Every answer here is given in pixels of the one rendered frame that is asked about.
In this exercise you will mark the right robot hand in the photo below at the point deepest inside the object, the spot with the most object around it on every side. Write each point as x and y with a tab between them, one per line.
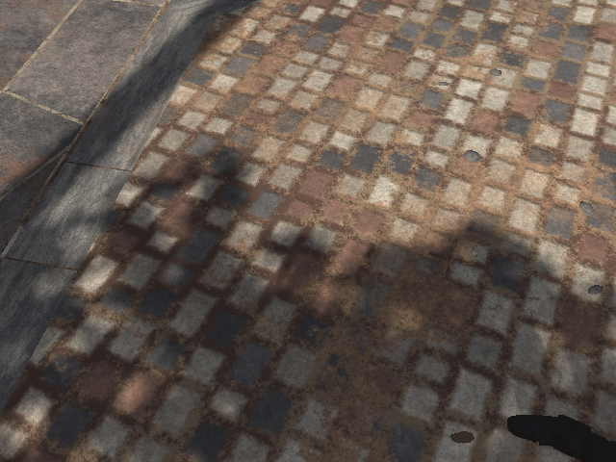
564	434

